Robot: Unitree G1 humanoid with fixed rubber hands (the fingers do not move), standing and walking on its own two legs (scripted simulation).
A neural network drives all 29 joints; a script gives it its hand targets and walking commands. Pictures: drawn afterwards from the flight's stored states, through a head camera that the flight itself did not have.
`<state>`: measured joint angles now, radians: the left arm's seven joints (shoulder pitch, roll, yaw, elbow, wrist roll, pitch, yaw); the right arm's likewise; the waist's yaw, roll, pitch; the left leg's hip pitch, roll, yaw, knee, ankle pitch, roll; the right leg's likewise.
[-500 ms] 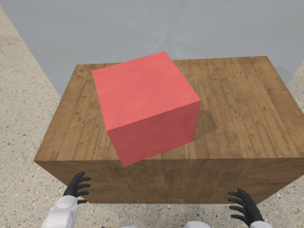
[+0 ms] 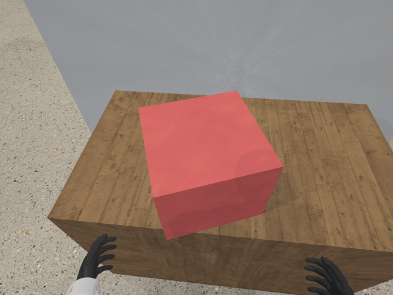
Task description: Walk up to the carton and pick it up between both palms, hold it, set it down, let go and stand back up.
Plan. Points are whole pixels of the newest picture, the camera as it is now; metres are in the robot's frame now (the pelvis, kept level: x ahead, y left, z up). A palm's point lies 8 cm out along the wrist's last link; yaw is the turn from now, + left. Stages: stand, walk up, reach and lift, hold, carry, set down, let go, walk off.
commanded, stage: reach and lift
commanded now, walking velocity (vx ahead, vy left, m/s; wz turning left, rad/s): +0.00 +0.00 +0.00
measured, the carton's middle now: (202, 163) +0.43 +0.03 -0.03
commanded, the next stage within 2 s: none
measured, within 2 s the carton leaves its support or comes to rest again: neither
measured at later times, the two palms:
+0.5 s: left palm (108, 277) +0.15 +0.21 -0.05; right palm (373, 285) +0.16 -0.30 -0.03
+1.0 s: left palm (115, 273) +0.16 +0.19 -0.03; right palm (370, 282) +0.16 -0.29 -0.02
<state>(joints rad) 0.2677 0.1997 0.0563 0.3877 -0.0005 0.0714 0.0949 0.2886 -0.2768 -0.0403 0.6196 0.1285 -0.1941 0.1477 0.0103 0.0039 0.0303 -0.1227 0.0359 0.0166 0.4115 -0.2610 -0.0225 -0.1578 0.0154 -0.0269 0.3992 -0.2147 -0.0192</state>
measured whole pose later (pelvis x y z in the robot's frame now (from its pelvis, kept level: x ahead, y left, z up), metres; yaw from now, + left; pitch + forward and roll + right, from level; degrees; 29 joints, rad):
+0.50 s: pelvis +0.02 +0.00 +0.00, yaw +0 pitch +0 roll -1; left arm 0.41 0.07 0.01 0.39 0.06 -0.33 0.14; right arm 0.22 -0.44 0.03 0.94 0.37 -0.61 0.26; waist 0.03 -0.02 -0.04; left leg -0.14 0.05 0.00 0.46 -0.31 -0.03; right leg -0.15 0.03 -0.03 0.40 -0.24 -0.02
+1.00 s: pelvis -0.04 -0.03 -0.02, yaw -1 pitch -2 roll +2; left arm 0.14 0.12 -0.02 0.60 -0.11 -0.33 0.19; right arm 0.10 -0.40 0.13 0.84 0.44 -0.48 0.25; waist 0.06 -0.06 -0.12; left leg -0.26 0.03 0.00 0.58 -0.29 -0.05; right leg -0.33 0.03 0.01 0.64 -0.27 -0.05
